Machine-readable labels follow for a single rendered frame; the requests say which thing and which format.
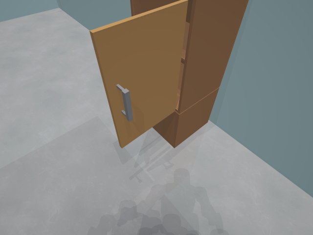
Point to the cupboard door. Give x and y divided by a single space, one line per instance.
142 54

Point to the handle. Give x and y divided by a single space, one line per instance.
127 103

